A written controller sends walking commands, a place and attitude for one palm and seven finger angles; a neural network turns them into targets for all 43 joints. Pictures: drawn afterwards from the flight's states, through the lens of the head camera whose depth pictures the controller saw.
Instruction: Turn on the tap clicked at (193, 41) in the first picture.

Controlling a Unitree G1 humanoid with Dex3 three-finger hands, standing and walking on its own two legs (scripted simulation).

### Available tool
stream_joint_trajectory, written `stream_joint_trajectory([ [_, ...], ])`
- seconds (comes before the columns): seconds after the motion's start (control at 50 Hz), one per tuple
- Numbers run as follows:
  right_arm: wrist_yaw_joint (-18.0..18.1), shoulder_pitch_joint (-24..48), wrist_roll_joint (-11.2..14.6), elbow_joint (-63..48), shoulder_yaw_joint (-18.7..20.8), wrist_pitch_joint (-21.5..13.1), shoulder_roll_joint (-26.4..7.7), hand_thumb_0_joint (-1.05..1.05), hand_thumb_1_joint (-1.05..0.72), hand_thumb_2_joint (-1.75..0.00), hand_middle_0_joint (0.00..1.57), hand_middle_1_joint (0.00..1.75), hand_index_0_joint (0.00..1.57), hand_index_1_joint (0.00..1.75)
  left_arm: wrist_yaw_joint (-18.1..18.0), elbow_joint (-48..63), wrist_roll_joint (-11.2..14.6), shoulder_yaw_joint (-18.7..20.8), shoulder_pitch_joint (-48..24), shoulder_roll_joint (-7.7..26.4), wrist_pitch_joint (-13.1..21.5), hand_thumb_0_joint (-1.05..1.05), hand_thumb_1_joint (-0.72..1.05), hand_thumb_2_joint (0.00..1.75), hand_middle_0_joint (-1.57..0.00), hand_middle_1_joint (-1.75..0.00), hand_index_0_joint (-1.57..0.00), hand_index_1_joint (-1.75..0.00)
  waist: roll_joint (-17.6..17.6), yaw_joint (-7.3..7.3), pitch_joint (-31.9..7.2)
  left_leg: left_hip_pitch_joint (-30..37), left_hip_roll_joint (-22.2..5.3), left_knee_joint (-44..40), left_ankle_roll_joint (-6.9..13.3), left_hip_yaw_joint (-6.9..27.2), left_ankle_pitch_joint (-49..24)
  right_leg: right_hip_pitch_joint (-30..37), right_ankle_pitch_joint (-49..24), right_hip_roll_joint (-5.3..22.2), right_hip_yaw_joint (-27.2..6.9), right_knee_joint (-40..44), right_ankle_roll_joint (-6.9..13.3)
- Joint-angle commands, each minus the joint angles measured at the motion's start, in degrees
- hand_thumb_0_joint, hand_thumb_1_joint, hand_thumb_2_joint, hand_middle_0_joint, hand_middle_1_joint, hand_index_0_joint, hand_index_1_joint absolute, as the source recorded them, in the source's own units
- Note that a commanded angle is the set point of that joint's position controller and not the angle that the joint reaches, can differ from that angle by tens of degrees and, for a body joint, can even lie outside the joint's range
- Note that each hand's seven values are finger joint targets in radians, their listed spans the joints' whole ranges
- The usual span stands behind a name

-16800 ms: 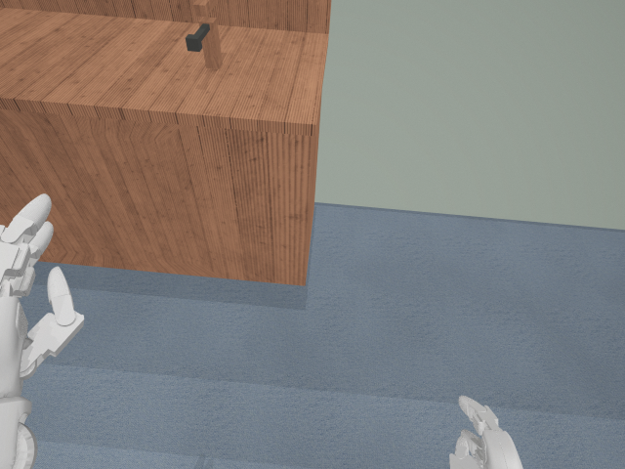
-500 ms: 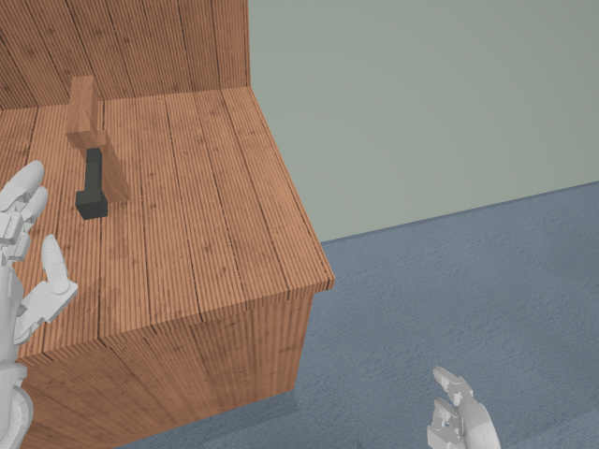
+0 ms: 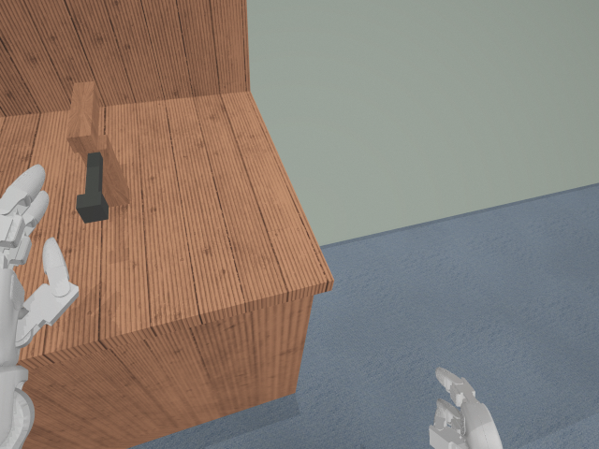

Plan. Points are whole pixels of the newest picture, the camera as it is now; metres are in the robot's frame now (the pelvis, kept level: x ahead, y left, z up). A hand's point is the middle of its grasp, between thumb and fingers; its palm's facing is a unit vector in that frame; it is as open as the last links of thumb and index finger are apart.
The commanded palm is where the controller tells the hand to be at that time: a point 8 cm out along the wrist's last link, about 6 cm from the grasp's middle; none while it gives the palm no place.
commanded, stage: turn the palm inward beside the body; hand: left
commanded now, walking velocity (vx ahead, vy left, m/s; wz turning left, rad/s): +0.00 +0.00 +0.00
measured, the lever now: (92, 207) +0.35 +0.31 +0.12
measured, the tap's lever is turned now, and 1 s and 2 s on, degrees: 0 0 0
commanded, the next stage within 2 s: none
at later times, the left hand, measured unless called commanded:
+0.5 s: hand (62, 306) +0.19 +0.24 +0.18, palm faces +0.62 -0.73 -0.28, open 7.4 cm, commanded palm +0.14 +0.26 +0.18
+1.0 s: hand (75, 306) +0.20 +0.24 +0.16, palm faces +0.51 -0.83 -0.23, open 7.4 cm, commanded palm +0.14 +0.27 +0.18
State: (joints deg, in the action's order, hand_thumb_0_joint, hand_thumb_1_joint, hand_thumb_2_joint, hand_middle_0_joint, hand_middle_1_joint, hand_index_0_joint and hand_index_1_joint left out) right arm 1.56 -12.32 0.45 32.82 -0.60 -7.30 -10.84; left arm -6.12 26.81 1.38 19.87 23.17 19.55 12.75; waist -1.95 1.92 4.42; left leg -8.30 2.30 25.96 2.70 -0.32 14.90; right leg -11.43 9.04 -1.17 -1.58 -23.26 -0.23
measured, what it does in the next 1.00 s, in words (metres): stands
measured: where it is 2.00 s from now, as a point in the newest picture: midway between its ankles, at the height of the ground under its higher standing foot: outside the picture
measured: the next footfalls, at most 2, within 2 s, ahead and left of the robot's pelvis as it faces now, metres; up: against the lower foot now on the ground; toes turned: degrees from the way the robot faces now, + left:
none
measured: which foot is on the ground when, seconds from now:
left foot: down 0.00-1.00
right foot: down 0.00-1.00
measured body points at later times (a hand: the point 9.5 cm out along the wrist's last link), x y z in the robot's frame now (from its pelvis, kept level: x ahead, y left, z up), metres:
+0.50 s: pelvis +0.00 -0.06 -0.02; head -0.01 -0.07 +0.43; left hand +0.15 +0.27 +0.19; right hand +0.22 -0.27 -0.10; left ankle -0.01 +0.08 -0.74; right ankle +0.04 -0.12 -0.74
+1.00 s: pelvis +0.03 -0.02 -0.02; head +0.01 -0.04 +0.43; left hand +0.17 +0.28 +0.18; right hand +0.24 -0.22 -0.09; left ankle -0.01 +0.09 -0.74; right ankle +0.04 -0.12 -0.74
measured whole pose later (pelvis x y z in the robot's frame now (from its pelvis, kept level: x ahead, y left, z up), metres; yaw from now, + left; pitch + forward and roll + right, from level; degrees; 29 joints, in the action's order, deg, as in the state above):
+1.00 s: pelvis +0.03 -0.02 -0.02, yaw +5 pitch +0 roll +0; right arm 4.4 -11.2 1.0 37.8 -1.2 -11.3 -12.7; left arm -6.0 31.2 9.9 17.2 23.4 16.6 -4.3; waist 2.2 5.8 -3.1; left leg -14.9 2.2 36.4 0.8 2.1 21.5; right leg -17.7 19.1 -0.2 2.9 -36.6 1.6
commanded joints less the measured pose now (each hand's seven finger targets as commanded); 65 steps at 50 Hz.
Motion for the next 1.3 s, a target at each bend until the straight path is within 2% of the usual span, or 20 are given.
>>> stream_joint_trajectory([
  [0.0, 2.94, 3.10, -3.90, -4.49, 1.95, -3.12, -6.90, 0.00, -0.90, -0.90, 0.20, 0.30, 0.20, 0.30, 1.03, -5.51, -4.89, 16.25, -30.52, 21.41, 1.00, 0.00, 0.90, 0.90, -0.20, -0.30, -0.20, -0.30, 22.29, 4.23, -16.55, 2.79, -5.88, -4.98, -7.68, 5.77, -23.24, 1.45, 2.80, -0.61, 2.63, -9.05, 2.56],
  [0.02, -0.89, 3.62, -3.53, -4.32, 1.05, -3.77, -7.56, 0.00, -0.90, -0.90, 0.20, 0.30, 0.20, 0.30, 2.66, -4.96, -0.33, 3.02, -23.91, 9.80, -0.85, 0.00, 0.90, 0.90, -0.20, -0.30, -0.20, -0.30, 14.31, -1.35, -10.27, 2.02, -4.43, -4.47, -10.99, 5.34, -30.10, -4.78, 2.79, -2.70, 5.93, -7.44, 2.36],
  [0.04, -1.25, 2.11, -2.49, -4.06, 3.33, -2.73, -10.85, 0.00, -0.90, -0.90, 0.20, 0.30, 0.20, 0.30, 3.24, 0.31, 2.85, 6.50, -21.71, 11.23, -2.14, 0.00, 0.90, 0.90, -0.20, -0.30, -0.20, -0.30, 14.44, 0.65, -19.09, 7.71, -4.61, -2.77, -10.43, 4.70, -30.79, -4.88, -0.47, -2.89, 5.03, -9.09, 2.16],
  [0.08, -0.58, 6.01, -0.74, -4.34, 2.64, -2.84, -11.59, 0.00, -0.90, -0.90, 0.20, 0.30, 0.20, 0.30, 7.56, -7.34, 10.40, 6.16, -15.58, 7.69, -7.84, 0.00, 0.90, 0.90, -0.20, -0.30, -0.20, -0.30, 11.21, 3.01, -16.29, 4.82, -3.38, -2.61, -9.38, 2.85, -24.80, -2.59, -2.49, -1.63, 5.13, -6.59, 2.45],
  [0.12, -1.13, 8.89, -0.09, -5.53, 2.13, -2.84, -12.15, 0.00, -0.90, -0.90, 0.20, 0.30, 0.20, 0.30, 9.50, -3.00, 10.44, 3.26, -13.33, 7.79, -10.93, 0.00, 0.90, 0.90, -0.20, -0.30, -0.20, -0.30, 1.29, 2.96, -12.26, -1.63, -2.49, -1.87, -6.11, 2.19, -16.35, -0.54, -5.00, -1.13, 6.42, -5.59, 2.32],
  [0.16, -1.38, 10.58, 0.00, -7.15, 1.83, -2.17, -11.82, 0.00, -0.90, -0.90, 0.20, 0.30, 0.20, 0.30, 8.50, -0.08, 6.57, 1.26, -9.48, 7.94, -12.04, 0.00, 0.90, 0.90, -0.20, -0.30, -0.20, -0.30, -2.47, 2.69, -8.87, -5.68, -2.45, -2.02, -3.91, 2.11, -11.92, -1.33, -2.52, -0.80, 6.58, -6.05, 1.96],
  [0.22, -1.39, 11.79, -1.05, -8.24, 1.99, -1.50, -10.69, 0.00, -0.90, -0.90, 0.20, 0.30, 0.20, 0.30, 3.38, 7.22, 4.21, 6.30, -9.78, 12.59, -8.78, 0.00, 0.90, 0.90, -0.20, -0.30, -0.20, -0.30, -1.59, 2.69, -9.69, -7.59, -2.06, -0.75, -2.59, 1.78, -6.34, -2.68, 2.23, -0.47, 5.18, -6.44, 1.84],
  [0.26, -0.73, 11.22, -1.39, -7.60, 2.10, -1.66, -9.76, 0.00, -0.90, -0.90, 0.20, 0.30, 0.20, 0.30, 0.22, 8.87, 5.45, 10.67, -12.15, 14.98, -5.03, 0.00, 0.90, 0.90, -0.20, -0.30, -0.20, -0.30, -2.69, 2.87, -11.77, -9.00, -1.65, 1.18, -1.70, 1.57, -3.70, -2.50, 5.59, -0.15, 3.63, -6.05, 1.27],
  [0.28, -0.36, 11.42, -1.04, -7.02, 1.82, -1.48, -9.50, 0.00, -0.90, -0.90, 0.20, 0.30, 0.20, 0.30, -1.54, 12.82, 5.48, 14.33, -16.88, 19.57, -3.06, 0.00, 0.90, 0.90, -0.20, -0.30, -0.20, -0.30, 0.87, 3.25, -13.03, -8.93, -1.40, 1.55, -1.62, 0.96, -0.43, -2.66, 9.32, -0.18, 2.47, -5.46, 1.20],
  [0.36, -0.14, 9.20, -1.30, -3.93, 1.94, -3.40, -7.71, 0.00, -0.90, -0.90, 0.20, 0.30, 0.20, 0.30, -4.53, 9.08, 5.22, 9.79, -16.38, 14.14, 0.84, 0.00, 0.90, 0.90, -0.20, -0.30, -0.20, -0.30, 10.33, 2.38, -12.79, -10.43, -0.43, 5.64, -1.57, 0.47, 0.66, -3.52, 10.54, 1.21, -0.26, -4.72, 1.63],
  [0.42, 0.59, 10.36, -0.77, -2.77, 1.91, -3.51, -8.14, 0.00, -0.90, -0.90, 0.20, 0.30, 0.20, 0.30, -3.06, 5.59, 4.80, 6.40, -17.37, 13.41, -3.23, 0.00, 0.90, 0.90, -0.20, -0.30, -0.20, -0.30, 10.56, 0.99, -10.36, -15.07, -0.79, 8.50, -1.87, 0.71, 5.25, -2.24, 16.38, 5.73, -7.25, -0.87, 0.46],
  [0.46, 1.60, 12.15, -0.22, -2.41, 1.98, -3.01, -8.86, 0.00, -0.90, -0.90, 0.20, 0.30, 0.20, 0.30, -0.66, 3.65, 5.80, 4.18, -17.31, 13.07, -8.17, 0.00, 0.90, 0.90, -0.20, -0.30, -0.20, -0.30, 7.07, 0.61, -8.98, -17.58, -1.63, 10.17, -2.57, 1.63, 7.57, -0.47, 19.88, 9.49, -12.88, 2.18, -1.38],
  [0.52, 3.00, 14.27, 0.79, -1.70, 2.40, -2.27, -9.40, 0.00, -0.90, -0.90, 0.20, 0.30, 0.20, 0.30, 2.27, 2.23, 7.77, 4.27, -16.69, 13.48, -13.79, 0.00, 0.90, 0.90, -0.20, -0.30, -0.20, -0.30, -0.78, 1.05, -7.07, -18.52, -2.60, 11.44, -3.05, 3.26, 7.27, 0.53, 22.48, 11.77, -15.64, 4.15, -3.10],
  [0.66, 2.50, 12.51, 0.85, -2.24, 3.15, -3.43, -8.61, 0.00, -0.90, -0.90, 0.20, 0.30, 0.20, 0.30, -0.55, 8.97, 10.58, 10.28, -8.75, 12.73, -10.26, 0.00, 0.90, 0.90, -0.20, -0.30, -0.20, -0.30, -6.97, 3.75, -16.40, -16.06, -2.29, 10.49, -2.69, 3.11, -1.50, 4.67, -2.36, 9.38, -9.33, -3.95, -3.58],
  [0.74, 1.69, 8.96, 0.67, -3.02, 2.88, -4.79, -8.47, 0.00, -0.90, -0.90, 0.20, 0.30, 0.20, 0.30, -1.98, 13.42, 9.31, 8.57, -5.06, 10.63, -7.58, 0.00, 0.90, 0.90, -0.20, -0.30, -0.20, -0.30, 2.65, 3.97, -19.57, -8.65, -1.23, 8.31, -1.38, 0.72, -12.39, 2.06, -14.83, 3.85, 1.00, -10.10, -0.73],
  [0.82, 2.25, 7.69, 0.83, -3.73, 2.19, -6.19, -8.70, 0.00, -0.90, -0.90, 0.20, 0.30, 0.20, 0.30, -0.76, 14.82, 8.13, 3.54, -5.58, 7.51, -9.67, 0.00, 0.90, 0.90, -0.20, -0.30, -0.20, -0.30, 8.43, 2.92, -14.05, -6.54, -1.65, 6.83, -1.81, 1.33, -16.98, -2.61, -10.42, 1.93, 4.25, -10.19, 1.48],
  [0.94, 3.41, 7.88, 0.69, -4.38, 1.81, -7.53, -8.80, 0.00, -0.90, -0.90, 0.20, 0.30, 0.20, 0.30, -0.12, 17.49, 8.51, 2.21, -6.21, 6.71, -13.61, 0.00, 0.90, 0.90, -0.20, -0.30, -0.20, -0.30, 4.14, 3.27, -13.94, -5.32, -2.33, 4.89, -3.22, 3.24, -17.69, -2.67, -6.57, 1.49, 5.54, -9.20, 1.60],
  [1.04, 2.85, 8.28, 0.55, -4.33, 1.51, -7.34, -8.11, 0.00, -0.90, -0.90, 0.20, 0.30, 0.20, 0.30, -1.81, 19.77, 8.43, 2.11, -3.77, 5.46, -15.20, 0.00, 0.90, 0.90, -0.20, -0.30, -0.20, -0.30, 5.62, 4.15, -15.26, -3.90, -3.10, 4.47, -5.39, 3.97, -23.02, -2.67, -5.79, 1.24, 6.22, -9.69, 1.75],
  [1.18, 3.25, 11.77, 0.88, -4.13, 0.49, -6.01, -7.74, 0.00, -0.90, -0.90, 0.20, 0.30, 0.20, 0.30, -3.63, 20.58, 8.26, 0.69, -6.37, 4.21, -19.65, 0.00, 0.90, 0.90, -0.20, -0.30, -0.20, -0.30, 8.17, 4.03, -11.15, -5.39, -2.98, 1.61, -5.73, 4.44, -11.98, -3.58, 1.01, 1.15, 6.07, -7.82, 2.07],
  [1.28, 3.97, 13.27, 0.88, -4.30, -0.10, -5.95, -7.65, 0.00, -0.90, -0.90, 0.20, 0.30, 0.20, 0.30, -4.24, 22.02, 8.49, 0.13, -7.72, 4.58, -21.59, 0.00, 0.90, 0.90, -0.20, -0.30, -0.20, -0.30, 5.23, 3.77, -10.41, -6.13, -2.43, 0.35, -4.66, 4.61, -4.51, -3.20, 4.85, 1.16, 5.64, -6.22, 1.80],
])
